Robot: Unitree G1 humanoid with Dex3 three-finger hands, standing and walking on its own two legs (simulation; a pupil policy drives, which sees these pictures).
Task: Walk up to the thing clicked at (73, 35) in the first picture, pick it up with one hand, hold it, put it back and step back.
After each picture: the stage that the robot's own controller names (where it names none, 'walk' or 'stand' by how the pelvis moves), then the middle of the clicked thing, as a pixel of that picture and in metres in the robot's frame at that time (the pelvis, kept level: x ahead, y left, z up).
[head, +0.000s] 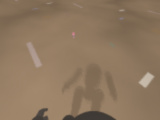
stand; (73, 35) +2.09 +0.49 -0.72
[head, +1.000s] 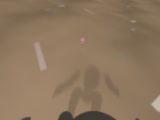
walk; (82, 40) +1.98 +0.20 -0.70
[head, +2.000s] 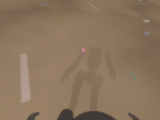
walk; (83, 51) +1.33 +0.08 -0.70
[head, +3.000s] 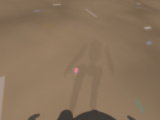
walk; (76, 71) +0.84 +0.14 -0.71
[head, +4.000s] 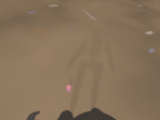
walk; (68, 88) +0.51 +0.18 -0.71
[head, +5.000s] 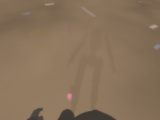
stand; (69, 97) +0.36 +0.17 -0.71
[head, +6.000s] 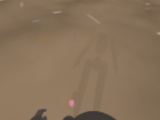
stand; (71, 103) +0.33 +0.17 -0.72
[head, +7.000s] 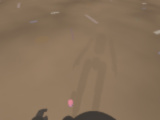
stand; (70, 103) +0.33 +0.19 -0.72
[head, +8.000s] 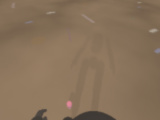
stand; (69, 104) +0.31 +0.19 -0.72
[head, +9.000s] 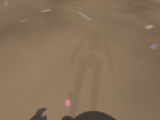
stand; (68, 103) +0.31 +0.21 -0.72
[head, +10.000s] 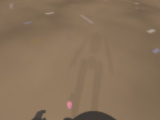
stand; (69, 105) +0.31 +0.19 -0.73
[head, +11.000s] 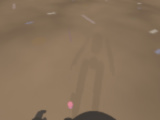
stand; (70, 105) +0.31 +0.18 -0.73
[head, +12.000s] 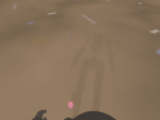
go down; (70, 105) +0.31 +0.18 -0.73
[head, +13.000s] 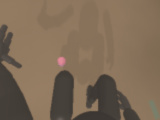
go down; (61, 61) +0.42 +0.19 -0.32
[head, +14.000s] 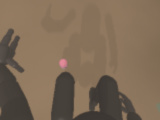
approach; (63, 64) +0.41 +0.19 -0.31
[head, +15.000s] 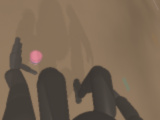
close in; (35, 57) +0.41 +0.23 -0.23
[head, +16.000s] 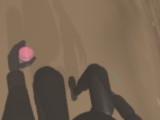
close; (26, 55) +0.41 +0.25 -0.22
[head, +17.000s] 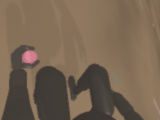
lift; (29, 58) +0.39 +0.23 -0.23
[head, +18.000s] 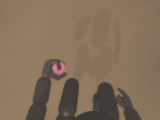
lift; (59, 71) +0.32 +0.20 -0.03
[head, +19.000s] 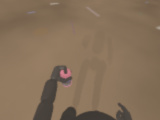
hold; (66, 77) +0.31 +0.16 +0.00
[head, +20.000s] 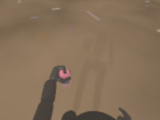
hold; (65, 77) +0.32 +0.17 +0.01
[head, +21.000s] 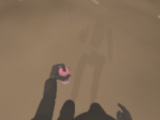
crouch; (64, 75) +0.34 +0.16 -0.05
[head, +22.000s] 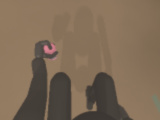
lower; (50, 52) +0.46 +0.22 -0.10
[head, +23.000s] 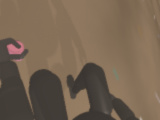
lower; (16, 51) +0.43 +0.27 -0.23
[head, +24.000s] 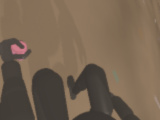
lower; (19, 51) +0.43 +0.27 -0.23
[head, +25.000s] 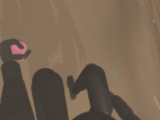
lower; (19, 51) +0.43 +0.27 -0.23
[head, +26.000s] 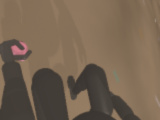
lower; (20, 52) +0.42 +0.27 -0.23
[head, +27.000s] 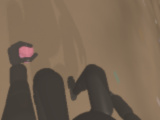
open; (26, 54) +0.42 +0.24 -0.23
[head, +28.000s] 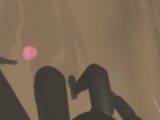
rise; (29, 54) +0.41 +0.23 -0.23
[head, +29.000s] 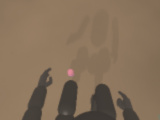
walk; (70, 73) +0.41 +0.16 -0.45
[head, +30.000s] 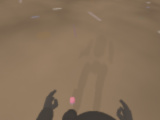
stand; (72, 100) +0.35 +0.14 -0.66
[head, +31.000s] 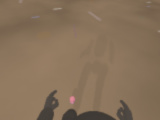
stand; (72, 100) +0.36 +0.15 -0.66
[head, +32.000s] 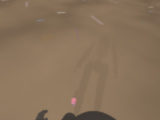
stand; (73, 101) +0.37 +0.14 -0.71
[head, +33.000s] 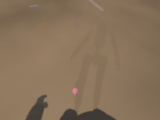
walk; (75, 91) +0.39 +0.11 -0.70
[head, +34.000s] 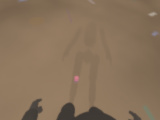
walk; (76, 79) +0.54 +0.11 -0.70
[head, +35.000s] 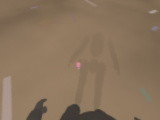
walk; (78, 65) +0.85 +0.19 -0.69
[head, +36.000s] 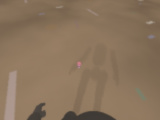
stand; (79, 64) +1.00 +0.17 -0.70
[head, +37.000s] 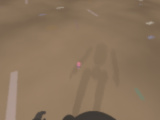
stand; (78, 65) +1.01 +0.18 -0.72
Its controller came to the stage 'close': yes
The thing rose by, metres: 0.71
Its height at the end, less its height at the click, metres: +0.00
